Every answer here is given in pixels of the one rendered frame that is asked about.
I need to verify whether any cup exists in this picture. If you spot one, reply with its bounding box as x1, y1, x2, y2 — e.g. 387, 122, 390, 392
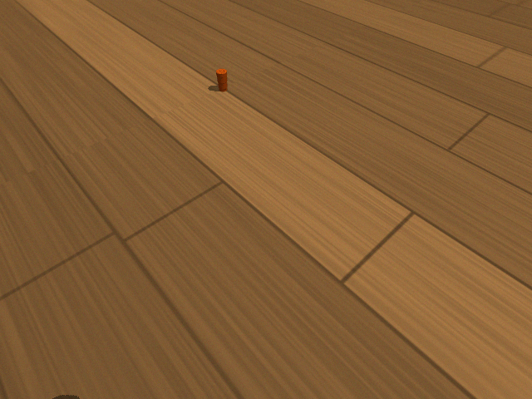
216, 69, 228, 91

